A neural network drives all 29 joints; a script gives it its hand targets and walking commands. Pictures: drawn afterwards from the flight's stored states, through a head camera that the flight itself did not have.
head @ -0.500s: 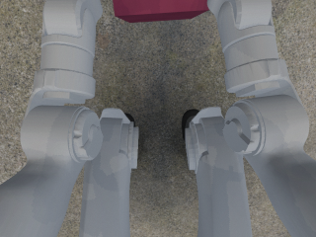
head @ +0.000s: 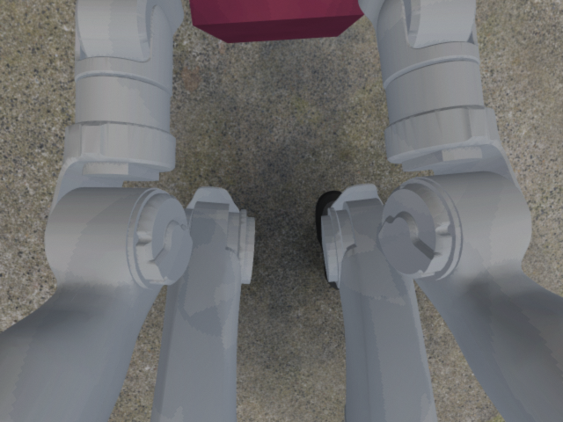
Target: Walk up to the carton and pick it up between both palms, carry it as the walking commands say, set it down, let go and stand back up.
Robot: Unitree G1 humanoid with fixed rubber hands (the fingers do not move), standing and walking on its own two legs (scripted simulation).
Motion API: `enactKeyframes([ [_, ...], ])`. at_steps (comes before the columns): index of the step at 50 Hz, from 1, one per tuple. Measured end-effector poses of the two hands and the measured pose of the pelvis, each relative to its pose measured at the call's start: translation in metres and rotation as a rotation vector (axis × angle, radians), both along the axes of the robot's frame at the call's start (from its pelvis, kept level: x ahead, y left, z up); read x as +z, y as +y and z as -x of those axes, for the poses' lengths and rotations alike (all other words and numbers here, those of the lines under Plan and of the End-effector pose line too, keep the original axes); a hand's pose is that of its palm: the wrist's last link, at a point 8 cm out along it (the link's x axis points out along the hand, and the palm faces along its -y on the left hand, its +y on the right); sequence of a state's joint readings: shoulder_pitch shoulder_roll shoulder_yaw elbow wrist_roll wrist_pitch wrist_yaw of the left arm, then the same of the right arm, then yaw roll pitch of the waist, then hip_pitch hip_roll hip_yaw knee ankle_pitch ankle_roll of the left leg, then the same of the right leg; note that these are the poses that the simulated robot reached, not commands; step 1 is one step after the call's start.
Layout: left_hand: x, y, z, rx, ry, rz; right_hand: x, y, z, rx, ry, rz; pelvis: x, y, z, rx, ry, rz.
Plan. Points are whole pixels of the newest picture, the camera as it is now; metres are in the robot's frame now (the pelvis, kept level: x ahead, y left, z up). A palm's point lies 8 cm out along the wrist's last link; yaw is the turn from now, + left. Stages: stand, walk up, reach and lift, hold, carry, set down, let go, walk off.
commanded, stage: reach and lift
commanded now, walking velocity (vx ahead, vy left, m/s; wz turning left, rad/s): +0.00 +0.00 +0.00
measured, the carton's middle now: out of the picture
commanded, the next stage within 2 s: none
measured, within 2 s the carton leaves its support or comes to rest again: neither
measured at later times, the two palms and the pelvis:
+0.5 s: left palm out of the picture +0.55 +0.11 -0.05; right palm out of the picture +0.54 -0.11 -0.05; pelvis -0.01 -0.01 +0.04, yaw +0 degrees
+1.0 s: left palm out of the picture +0.52 +0.11 +0.01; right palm out of the picture +0.52 -0.11 +0.02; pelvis -0.01 +0.00 +0.09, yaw +0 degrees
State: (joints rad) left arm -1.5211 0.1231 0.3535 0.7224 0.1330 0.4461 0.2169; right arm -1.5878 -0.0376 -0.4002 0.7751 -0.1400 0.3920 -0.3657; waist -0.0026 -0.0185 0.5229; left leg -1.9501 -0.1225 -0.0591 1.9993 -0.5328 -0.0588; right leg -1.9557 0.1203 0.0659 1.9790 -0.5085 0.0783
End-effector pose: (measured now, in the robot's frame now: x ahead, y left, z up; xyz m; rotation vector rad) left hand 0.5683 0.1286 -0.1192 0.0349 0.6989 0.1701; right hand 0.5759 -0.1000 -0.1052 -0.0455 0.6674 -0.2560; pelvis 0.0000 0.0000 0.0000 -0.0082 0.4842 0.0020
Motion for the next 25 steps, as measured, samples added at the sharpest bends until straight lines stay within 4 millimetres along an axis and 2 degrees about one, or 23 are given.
enactKeyframes([
  [14,0.023,-0.021,0.013,0.012,-0.01,-0.006,0.019,-0.019,0.022,-0.056,-0.017,-0.026,0.023,0.001,-0.001,-0.004,-0.021,-0.012],
  [25,0.065,-0.017,0.022,0.018,-0.021,-0.015,0.056,-0.014,0.033,-0.05,-0.027,-0.033,0.042,-0.009,0.006,-0.02,-0.074,-0.05],
])
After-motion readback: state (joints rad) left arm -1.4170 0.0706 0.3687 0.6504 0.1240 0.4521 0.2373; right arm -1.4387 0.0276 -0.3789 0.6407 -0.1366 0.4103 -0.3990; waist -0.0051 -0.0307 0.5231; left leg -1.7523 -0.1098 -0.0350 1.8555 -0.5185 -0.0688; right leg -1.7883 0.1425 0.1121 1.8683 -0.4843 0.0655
